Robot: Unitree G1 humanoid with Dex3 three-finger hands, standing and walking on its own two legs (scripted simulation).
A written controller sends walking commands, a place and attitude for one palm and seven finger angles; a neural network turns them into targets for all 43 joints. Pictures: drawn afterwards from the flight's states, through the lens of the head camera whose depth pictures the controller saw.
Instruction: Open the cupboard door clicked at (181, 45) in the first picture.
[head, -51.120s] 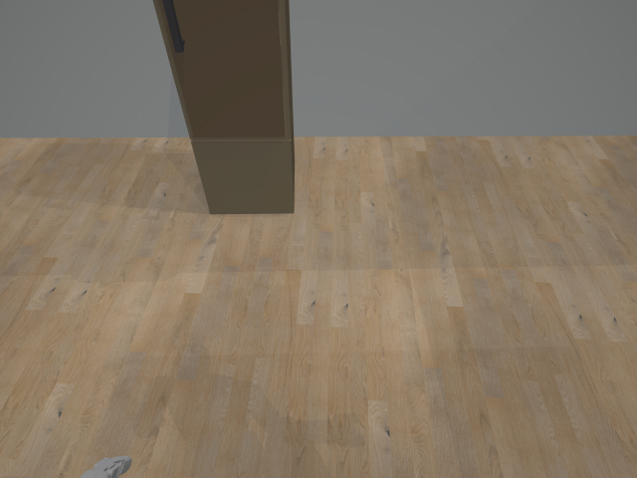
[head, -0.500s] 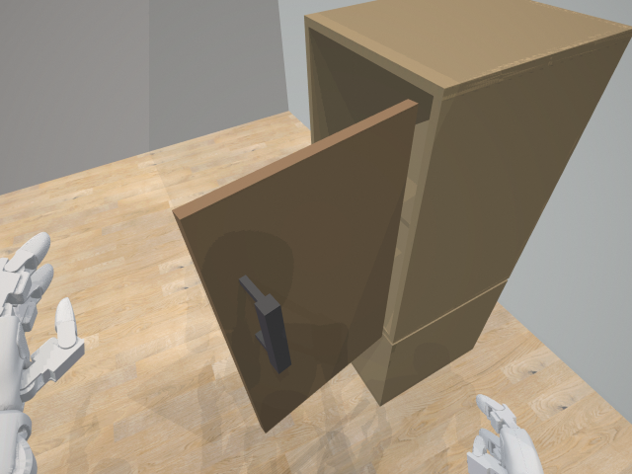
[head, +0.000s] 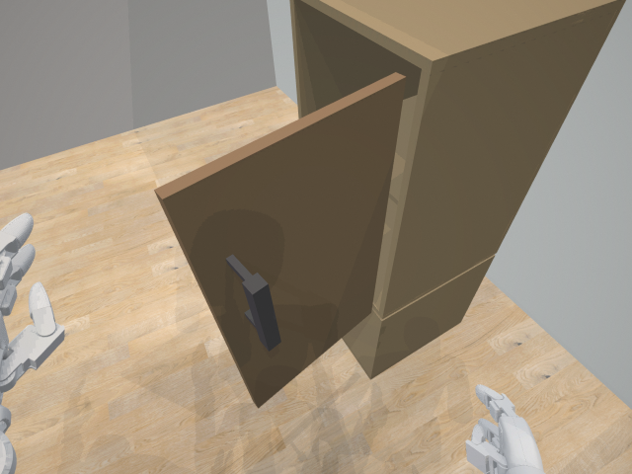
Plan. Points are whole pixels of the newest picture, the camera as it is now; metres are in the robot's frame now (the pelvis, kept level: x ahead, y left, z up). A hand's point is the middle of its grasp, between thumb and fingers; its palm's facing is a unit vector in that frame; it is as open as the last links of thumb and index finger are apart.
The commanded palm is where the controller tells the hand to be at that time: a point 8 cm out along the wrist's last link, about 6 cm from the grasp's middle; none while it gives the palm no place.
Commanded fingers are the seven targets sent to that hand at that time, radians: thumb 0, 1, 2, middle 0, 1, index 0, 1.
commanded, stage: step back with the hand held close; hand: left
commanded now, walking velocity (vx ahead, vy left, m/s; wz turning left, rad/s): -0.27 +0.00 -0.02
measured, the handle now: (253, 304) +0.31 +0.11 +0.05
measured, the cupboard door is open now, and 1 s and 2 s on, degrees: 100 100 100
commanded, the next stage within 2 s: stop stepping back and stand still in 0.98 s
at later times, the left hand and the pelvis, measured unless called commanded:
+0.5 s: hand out of the picture +0.13 +0.30 +0.15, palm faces +0.41 -0.77 -0.49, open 7.4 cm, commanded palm +0.06 +0.33 +0.17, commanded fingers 0.00 0.90 0.90 -0.20 -0.30 -0.20 -0.30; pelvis -0.07 +0.03 -0.02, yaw +0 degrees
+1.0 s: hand out of the picture +0.05 +0.29 +0.17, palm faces +0.35 -0.83 -0.44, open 7.4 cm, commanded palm -0.02 +0.34 +0.17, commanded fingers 0.00 0.90 0.90 -0.20 -0.30 -0.20 -0.30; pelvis -0.17 +0.04 +0.00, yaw -2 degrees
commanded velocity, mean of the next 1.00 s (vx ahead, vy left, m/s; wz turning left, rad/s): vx -0.32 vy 0.00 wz -0.01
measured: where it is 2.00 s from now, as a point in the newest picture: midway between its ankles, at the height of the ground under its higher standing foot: outside the picture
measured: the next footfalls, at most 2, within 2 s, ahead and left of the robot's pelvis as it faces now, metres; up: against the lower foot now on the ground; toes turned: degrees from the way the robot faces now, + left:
right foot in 1.12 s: -0.27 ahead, -0.08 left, +0.00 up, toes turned -4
left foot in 1.32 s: -0.22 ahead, +0.13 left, +0.00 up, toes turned +3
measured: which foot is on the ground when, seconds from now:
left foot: down 0.00-1.00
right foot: down 0.00-0.70, up 0.72-1.00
